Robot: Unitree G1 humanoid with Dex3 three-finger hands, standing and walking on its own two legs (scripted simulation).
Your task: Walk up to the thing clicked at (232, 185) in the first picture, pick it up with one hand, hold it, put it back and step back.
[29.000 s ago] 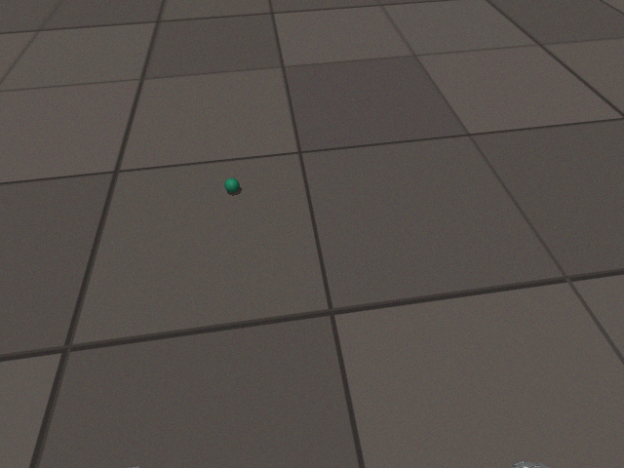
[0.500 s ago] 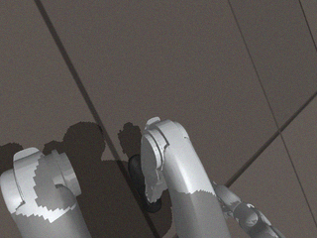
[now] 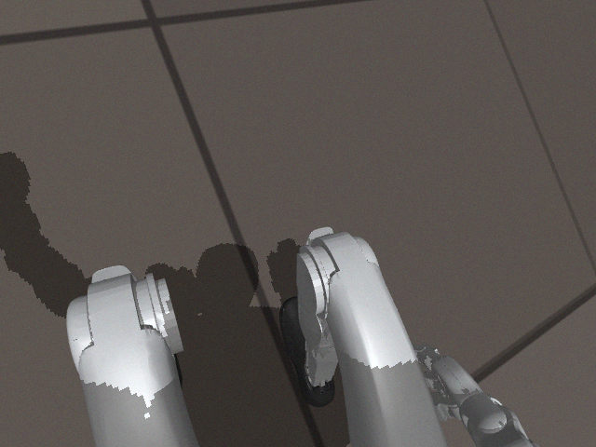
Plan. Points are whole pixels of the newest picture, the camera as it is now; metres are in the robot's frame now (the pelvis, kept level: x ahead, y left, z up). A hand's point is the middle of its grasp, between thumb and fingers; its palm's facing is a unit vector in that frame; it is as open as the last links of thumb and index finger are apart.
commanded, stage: lift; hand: left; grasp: from above
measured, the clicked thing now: out of the picture +0.45 +0.42 -0.19
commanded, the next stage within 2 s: hold in 1.78 s
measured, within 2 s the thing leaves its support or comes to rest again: neither
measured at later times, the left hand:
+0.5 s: hand out of the picture +0.40 +0.39 -0.07, palm faces -0.47 -0.17 -0.87, open 7.7 cm
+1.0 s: hand out of the picture +0.33 +0.35 +0.12, palm faces -0.41 -0.18 -0.90, open 7.6 cm
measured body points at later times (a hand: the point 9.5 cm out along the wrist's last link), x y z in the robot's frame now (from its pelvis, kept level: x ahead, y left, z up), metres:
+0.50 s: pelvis +0.00 -0.01 +0.05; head +0.22 +0.09 +0.43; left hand +0.42 +0.39 -0.02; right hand +0.11 -0.26 -0.06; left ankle +0.08 +0.13 -0.29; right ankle +0.11 -0.13 -0.29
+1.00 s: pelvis +0.00 +0.00 +0.20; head +0.15 +0.06 +0.62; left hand +0.34 +0.36 +0.18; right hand +0.18 -0.24 +0.08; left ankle +0.08 +0.13 -0.29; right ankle +0.11 -0.13 -0.29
